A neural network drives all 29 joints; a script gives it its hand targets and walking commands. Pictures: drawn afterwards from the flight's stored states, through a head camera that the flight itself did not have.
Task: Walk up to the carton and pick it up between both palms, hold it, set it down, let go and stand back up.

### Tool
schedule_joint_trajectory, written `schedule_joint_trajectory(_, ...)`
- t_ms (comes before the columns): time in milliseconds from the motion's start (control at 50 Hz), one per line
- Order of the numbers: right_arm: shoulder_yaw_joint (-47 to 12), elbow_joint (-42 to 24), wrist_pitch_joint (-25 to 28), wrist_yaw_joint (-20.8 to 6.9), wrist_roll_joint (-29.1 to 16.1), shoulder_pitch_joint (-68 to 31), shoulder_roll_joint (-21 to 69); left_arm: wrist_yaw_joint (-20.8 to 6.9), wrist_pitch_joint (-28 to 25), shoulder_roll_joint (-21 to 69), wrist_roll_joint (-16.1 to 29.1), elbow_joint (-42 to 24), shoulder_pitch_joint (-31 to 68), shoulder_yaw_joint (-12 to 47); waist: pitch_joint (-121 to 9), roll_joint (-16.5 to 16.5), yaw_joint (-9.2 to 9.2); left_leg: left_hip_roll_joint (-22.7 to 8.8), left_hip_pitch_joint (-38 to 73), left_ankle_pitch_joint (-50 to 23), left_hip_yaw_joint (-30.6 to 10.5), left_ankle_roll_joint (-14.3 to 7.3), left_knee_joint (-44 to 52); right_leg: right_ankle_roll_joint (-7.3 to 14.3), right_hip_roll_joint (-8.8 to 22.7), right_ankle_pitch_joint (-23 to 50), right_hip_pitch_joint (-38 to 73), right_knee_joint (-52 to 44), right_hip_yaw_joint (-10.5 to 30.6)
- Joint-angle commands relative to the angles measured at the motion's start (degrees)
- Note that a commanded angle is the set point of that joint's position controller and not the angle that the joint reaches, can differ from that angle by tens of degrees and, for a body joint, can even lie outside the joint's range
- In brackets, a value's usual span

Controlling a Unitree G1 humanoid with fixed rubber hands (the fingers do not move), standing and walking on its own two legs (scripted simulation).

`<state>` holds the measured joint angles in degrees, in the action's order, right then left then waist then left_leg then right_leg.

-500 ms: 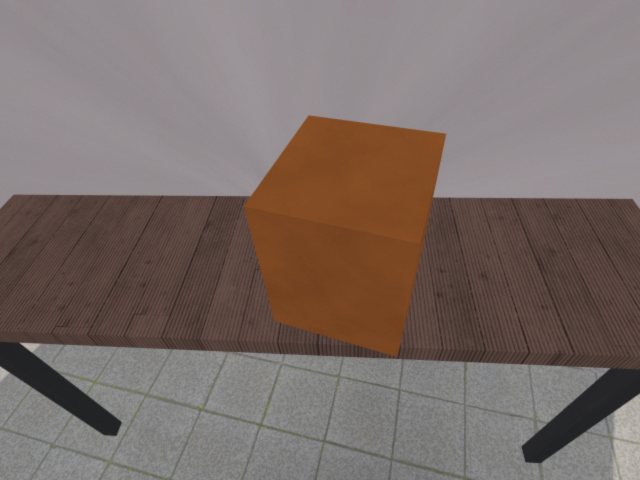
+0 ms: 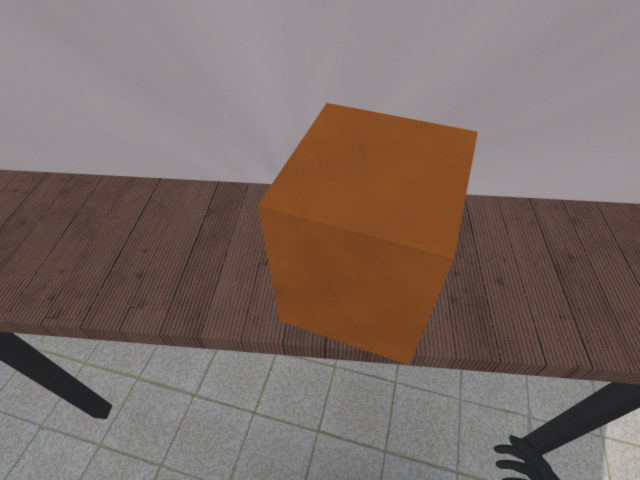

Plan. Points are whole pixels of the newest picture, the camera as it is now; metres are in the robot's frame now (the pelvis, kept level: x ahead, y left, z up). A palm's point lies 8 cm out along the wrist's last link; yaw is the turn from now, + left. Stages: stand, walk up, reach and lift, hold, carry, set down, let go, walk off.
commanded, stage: walk up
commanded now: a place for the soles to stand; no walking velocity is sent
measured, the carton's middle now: (368, 236) +0.41 -0.05 +0.06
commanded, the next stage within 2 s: reach and lift in 1.74 s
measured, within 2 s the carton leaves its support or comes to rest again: neither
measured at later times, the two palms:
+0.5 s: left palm out of the picture +0.11 +0.25 -0.09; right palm out of the picture +0.07 -0.27 -0.11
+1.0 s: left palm out of the picture +0.12 +0.25 -0.09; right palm out of the picture -0.01 -0.28 -0.12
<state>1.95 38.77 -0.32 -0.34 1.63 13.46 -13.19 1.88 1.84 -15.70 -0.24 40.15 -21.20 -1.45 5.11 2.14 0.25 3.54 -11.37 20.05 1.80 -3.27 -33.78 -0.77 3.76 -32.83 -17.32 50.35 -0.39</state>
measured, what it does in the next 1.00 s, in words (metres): stands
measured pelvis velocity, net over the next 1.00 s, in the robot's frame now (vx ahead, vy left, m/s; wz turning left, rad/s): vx -0.03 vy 0.01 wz -0.24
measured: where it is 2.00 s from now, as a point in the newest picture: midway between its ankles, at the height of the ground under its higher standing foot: outside the picture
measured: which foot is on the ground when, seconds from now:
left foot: down 0.00-1.00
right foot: down 0.00-1.00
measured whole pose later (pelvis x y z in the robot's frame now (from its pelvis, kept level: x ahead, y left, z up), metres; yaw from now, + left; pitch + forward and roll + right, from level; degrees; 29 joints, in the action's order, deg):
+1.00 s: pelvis -0.03 +0.01 -0.01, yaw -14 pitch -2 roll +1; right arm 1.6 40.5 -3.3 -0.8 1.0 14.4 -18.2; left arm 1.5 1.0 -14.9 -1.3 35.1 -18.2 -2.3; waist 5.2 -1.4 0.8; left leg 0.8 -14.7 22.6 8.2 -3.1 -39.8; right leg -1.0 -4.3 -14.9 -23.1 40.8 10.0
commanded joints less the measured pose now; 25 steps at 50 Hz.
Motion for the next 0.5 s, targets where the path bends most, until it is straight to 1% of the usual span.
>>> schedule_joint_trajectory(0,2.3,-4.19,-0.51,1.31,0.7,0.73,-10.18,0.58,-2.62,-4.63,-0.29,-5.59,-0.69,-1.89,-3.52,-8.64,1.67,-17.72,8.66,-47.99,-13.02,-9.91,7.84,-0.65,-0.22,3.6,-6.58,-7.5,1.5)
schedule_joint_trajectory(20,1.82,-4.59,-0.87,1.23,0.38,-1.22,-9.89,0.39,-2.9,-4.12,-0.72,-5.06,-1.72,-1.94,-5.08,-8.33,0.35,-16.13,6.71,-47.75,-10.3,-7.99,5.96,-0.63,-1.18,8.85,-1.57,-12.99,-0.61)
schedule_joint_trajectory(40,1.43,-4.67,-1.04,1.05,-0.15,-2.59,-10.19,0.19,-3.14,-3.56,-1.15,-4.54,-3.2,-2.06,-6.3,-8.32,-1.05,-14.91,3.86,-45.03,-8.09,-6.02,3.92,-0.04,-2.35,15.92,3.96,-19.06,-2.51)
schedule_joint_trajectory(60,0.8,-4.63,-1.03,0.69,-1.12,-4.26,-10.56,0.16,-3.63,-4.26,-1.43,-4.7,-4.24,-2.21,-7.01,-7.17,-2.61,-14.43,-1.84,-39.79,-6.49,-3.36,1.67,1.44,-1.38,28.15,11.02,-25.44,-0.42)
schedule_joint_trajectory(80,0.3,-5.3,-0.59,0.22,-2.0,-4.11,-9.44,0.28,-4.05,-8.08,-2.1,-5.42,-4.13,-3.15,-10.08,-2.58,-2.72,-11.21,-7.21,-26.53,-4.32,0.43,-1.45,4.68,4.89,39.65,15.85,-24.52,8.98)
schedule_joint_trajectory(100,0.16,-4.87,-1.38,0.62,-1.3,-1.23,-7.91,-0.15,-3.74,-12.79,-0.6,-5.58,-2.66,-4.35,-10.11,1.7,-0.66,-5.5,-1.6,-5.71,-1.72,3.54,-6.51,12.29,13.54,43.24,6.94,-25.15,18.21)
schedule_joint_trajectory(120,0.16,-4.04,-2.23,0.98,-0.37,-1.61,-7.91,-0.61,-3.42,-12.84,0.14,-5.8,-1.04,-4.28,-8.14,4.22,-0.43,-5.59,-0.37,1.09,-2.6,3.73,-6.56,15.42,14.95,42.95,3.25,-25.21,20.35)
schedule_joint_trajectory(140,0.17,-3.83,-2.43,0.99,-0.26,-2.17,-7.98,-0.95,-3.21,-11.67,0.25,-6.45,1.3,-3.68,-5.56,5.35,-0.03,-5.97,-1.55,0.38,-3.41,3.65,-4.55,15.0,13.9,41.88,1.54,-24.8,19.86)
schedule_joint_trajectory(160,0.4,-3.26,-2.04,0.82,-0.4,-1.76,-8.62,-1.04,-2.94,-10.79,0.03,-7.09,2.25,-3.27,-5.34,4.53,0.11,-6.56,-0.42,-2.76,-3.91,3.3,-1.35,13.04,11.67,39.92,0.35,-24.02,17.85)
schedule_joint_trajectory(180,0.9,-2.94,-1.4,0.53,-0.38,-1.31,-9.9,-1.01,-2.71,-10.02,0.08,-7.57,2.76,-2.84,-5.46,2.99,0.59,-7.65,1.51,-7.99,-5.04,2.59,1.92,10.24,8.83,38.04,-1.46,-22.66,15.31)
schedule_joint_trajectory(200,1.35,-2.47,-0.75,0.29,-0.53,-0.82,-11.14,-0.98,-2.59,-8.97,0.11,-7.74,2.86,-2.33,-5.88,0.56,0.83,-9.43,2.74,-12.78,-6.78,1.87,5.66,7.18,5.55,36.36,-1.81,-20.11,11.81)
schedule_joint_trajectory(220,1.76,-2.23,-0.35,0.06,-0.91,-1.61,-12.19,-0.93,-2.42,-7.6,0.11,-7.6,2.01,-2.05,-6.41,-2.01,-0.07,-11.13,1.64,-15.71,-8.28,0.63,7.93,4.77,2.16,34.13,0.26,-16.97,8.41)
schedule_joint_trajectory(240,1.73,-2.28,-0.19,-0.05,-1.24,-3.19,-12.1,-0.78,-2.26,-6.74,0.07,-7.18,1.33,-1.88,-6.27,-2.41,-0.87,-12.57,-0.13,-17.07,-8.38,-0.6,9.25,3.33,0.21,31.49,2.36,-15.56,6.21)
schedule_joint_trajectory(260,1.6,-2.49,-0.18,-0.1,-1.3,-4.3,-11.77,-0.66,-2.19,-6.55,-0.08,-6.93,1.02,-1.95,-6.01,-2.05,-1.22,-13.07,-1.16,-17.06,-7.61,-1.32,9.49,2.82,-0.52,29.98,3.49,-15.64,5.54)
schedule_joint_trajectory(280,1.41,-2.6,-0.31,-0.12,-1.28,-4.81,-11.4,-0.6,-2.24,-6.65,-0.16,-6.85,0.98,-2.08,-5.89,-2.0,-1.25,-12.86,-1.78,-16.1,-6.59,-1.45,9.38,2.81,-0.51,29.91,4.2,-16.26,5.91)
schedule_joint_trajectory(340,1.15,-2.71,-0.95,-0.22,-1.02,-4.61,-11.06,-0.59,-2.63,-7.91,-0.13,-7.32,1.28,-2.74,-5.81,-2.58,-0.74,-11.37,-1.51,-11.44,-3.76,-0.86,8.23,3.77,0.37,32.03,3.35,-16.81,8.56)
schedule_joint_trajectory(480,1.21,-3.33,-1.7,-0.45,-0.96,-4.78,-11.39,-0.54,-2.86,-9.1,-0.23,-8.95,1.87,-3.6,-4.07,-1.66,-0.1,-12.1,-2.49,-2.39,-2.14,-1.69,7.43,4.43,-0.34,25.68,-1.77,-17.4,12.68)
